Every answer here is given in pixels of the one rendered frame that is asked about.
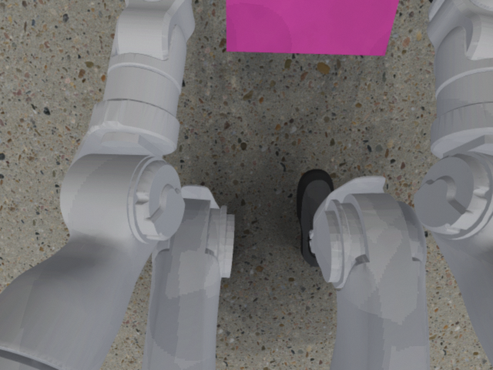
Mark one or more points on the left robot upper arm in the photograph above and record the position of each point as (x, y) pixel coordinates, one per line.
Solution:
(65, 312)

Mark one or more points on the carton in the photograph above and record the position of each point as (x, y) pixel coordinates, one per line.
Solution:
(335, 27)

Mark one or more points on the robot left thigh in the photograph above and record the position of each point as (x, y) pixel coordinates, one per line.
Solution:
(185, 290)

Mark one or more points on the right robot upper arm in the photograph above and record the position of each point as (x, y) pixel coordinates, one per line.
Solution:
(455, 202)

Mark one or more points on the robot left shin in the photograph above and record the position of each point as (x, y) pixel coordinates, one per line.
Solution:
(191, 192)

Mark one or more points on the robot left forearm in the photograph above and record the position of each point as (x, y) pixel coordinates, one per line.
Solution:
(145, 75)

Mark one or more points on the robot right forearm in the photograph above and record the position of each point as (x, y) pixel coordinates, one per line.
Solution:
(461, 32)

